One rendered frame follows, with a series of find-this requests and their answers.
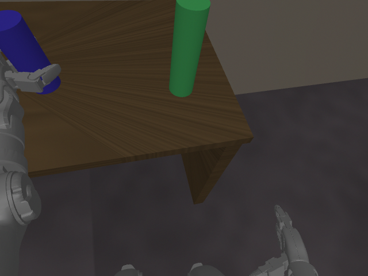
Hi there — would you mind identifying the left robot arm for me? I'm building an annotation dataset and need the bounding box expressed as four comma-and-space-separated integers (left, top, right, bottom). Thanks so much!
0, 80, 41, 276

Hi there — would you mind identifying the left robot hand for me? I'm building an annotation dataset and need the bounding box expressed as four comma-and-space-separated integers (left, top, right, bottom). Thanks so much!
0, 38, 61, 93

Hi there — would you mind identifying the desk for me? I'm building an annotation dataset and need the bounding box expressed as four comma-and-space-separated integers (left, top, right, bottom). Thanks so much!
0, 0, 254, 204

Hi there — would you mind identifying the right robot arm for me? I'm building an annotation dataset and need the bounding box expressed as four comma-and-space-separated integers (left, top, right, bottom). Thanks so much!
287, 261, 318, 276

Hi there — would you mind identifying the right robot hand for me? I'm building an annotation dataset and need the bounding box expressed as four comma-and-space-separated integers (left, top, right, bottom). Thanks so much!
249, 205, 309, 276

